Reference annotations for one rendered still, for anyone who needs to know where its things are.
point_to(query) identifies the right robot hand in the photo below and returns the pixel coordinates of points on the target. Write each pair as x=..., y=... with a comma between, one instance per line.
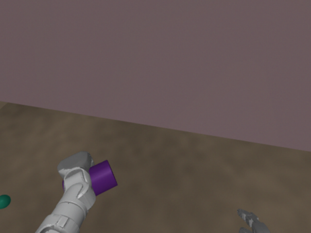
x=252, y=221

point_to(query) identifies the left robot hand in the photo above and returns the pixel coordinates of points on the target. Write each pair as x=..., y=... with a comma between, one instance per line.
x=80, y=159

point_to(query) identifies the left robot arm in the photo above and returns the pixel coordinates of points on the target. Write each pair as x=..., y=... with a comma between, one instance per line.
x=72, y=209

